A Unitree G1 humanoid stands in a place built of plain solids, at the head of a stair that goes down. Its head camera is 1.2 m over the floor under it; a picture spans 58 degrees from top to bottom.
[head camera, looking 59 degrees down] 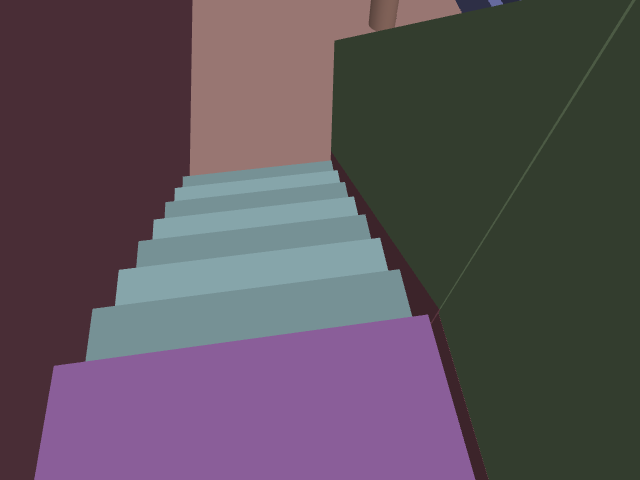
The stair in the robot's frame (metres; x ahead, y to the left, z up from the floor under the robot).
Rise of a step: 0.17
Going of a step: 0.24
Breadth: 1.06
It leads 8 degrees to the left of straight ahead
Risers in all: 8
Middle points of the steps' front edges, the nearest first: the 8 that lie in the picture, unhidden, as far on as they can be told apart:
0.39 0.21 0.00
0.63 0.24 -0.17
0.86 0.27 -0.34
1.10 0.31 -0.51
1.33 0.34 -0.68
1.56 0.37 -0.85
1.80 0.41 -1.01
2.03 0.44 -1.18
